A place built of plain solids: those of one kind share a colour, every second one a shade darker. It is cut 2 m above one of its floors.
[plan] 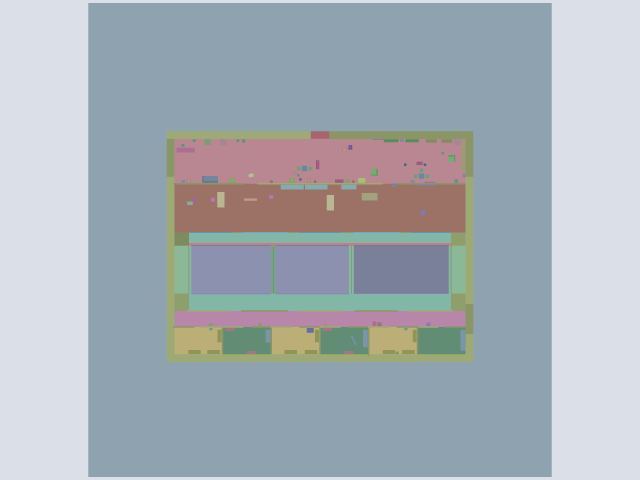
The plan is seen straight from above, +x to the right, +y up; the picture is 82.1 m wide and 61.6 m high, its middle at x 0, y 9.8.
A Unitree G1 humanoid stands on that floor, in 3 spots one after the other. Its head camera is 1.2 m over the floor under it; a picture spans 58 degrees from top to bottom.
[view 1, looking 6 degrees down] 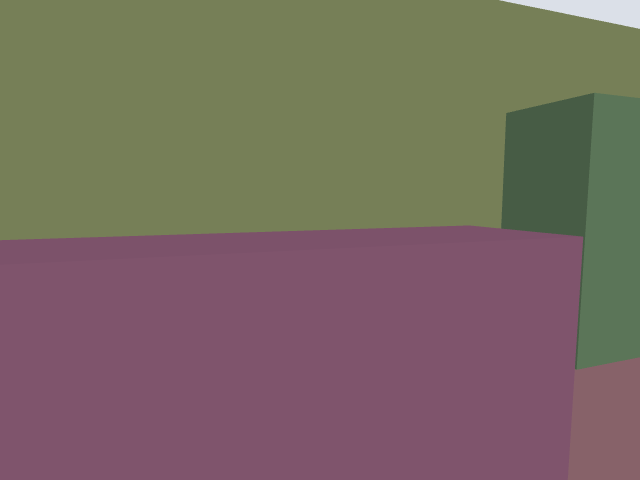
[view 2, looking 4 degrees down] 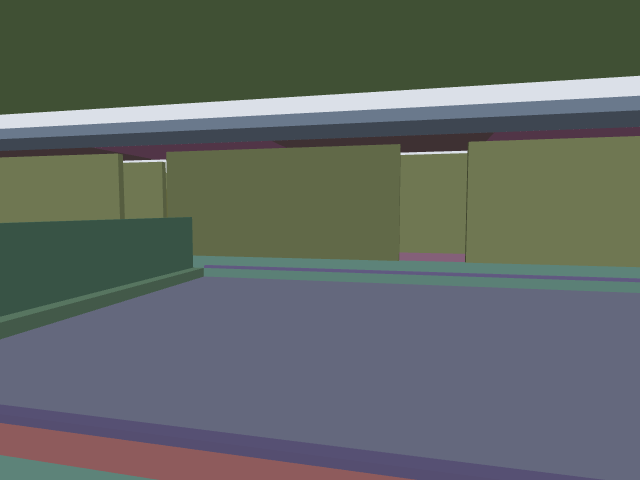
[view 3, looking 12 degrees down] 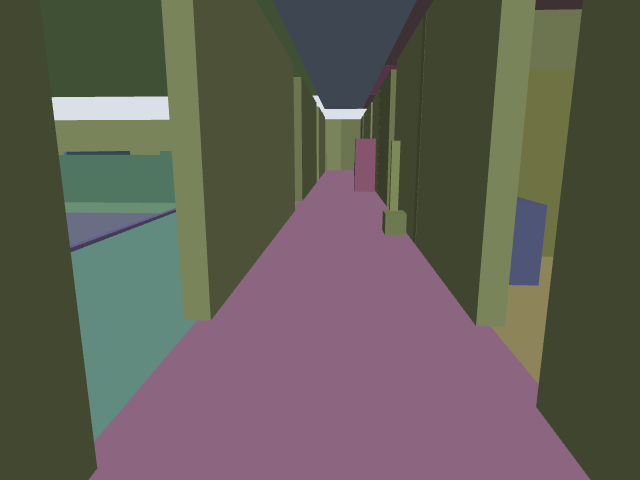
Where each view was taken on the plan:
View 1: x -17.50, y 19.95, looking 69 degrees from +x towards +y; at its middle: desk_lobby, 1.43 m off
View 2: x -10.62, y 11.07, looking -77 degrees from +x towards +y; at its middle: wall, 10.58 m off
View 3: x -5.50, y -0.34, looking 3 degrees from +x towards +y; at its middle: floor_back_corridor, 5.77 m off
